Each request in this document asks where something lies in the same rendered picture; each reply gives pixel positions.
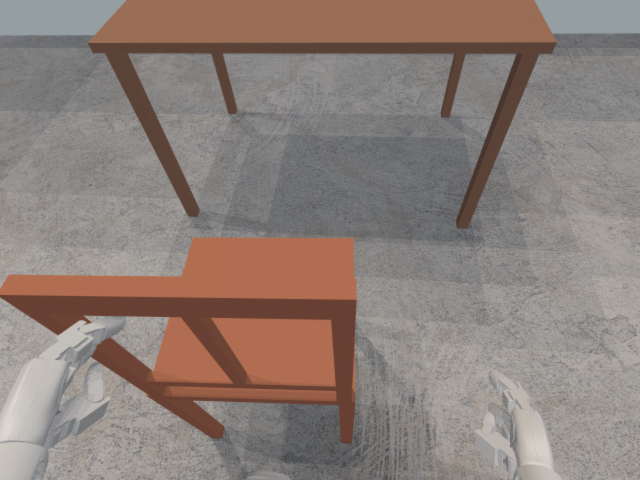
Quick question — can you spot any chair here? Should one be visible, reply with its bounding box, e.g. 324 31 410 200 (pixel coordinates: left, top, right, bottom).
0 238 357 443

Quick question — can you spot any robot left hand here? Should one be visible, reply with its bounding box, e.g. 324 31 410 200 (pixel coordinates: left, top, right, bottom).
0 316 126 450

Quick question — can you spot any left robot forearm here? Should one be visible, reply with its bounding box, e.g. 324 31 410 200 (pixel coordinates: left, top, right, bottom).
0 441 49 480

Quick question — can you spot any table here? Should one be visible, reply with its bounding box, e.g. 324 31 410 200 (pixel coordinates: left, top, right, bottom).
88 0 557 229

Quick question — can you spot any robot right hand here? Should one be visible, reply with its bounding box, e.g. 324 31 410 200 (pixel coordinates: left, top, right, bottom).
475 370 555 477

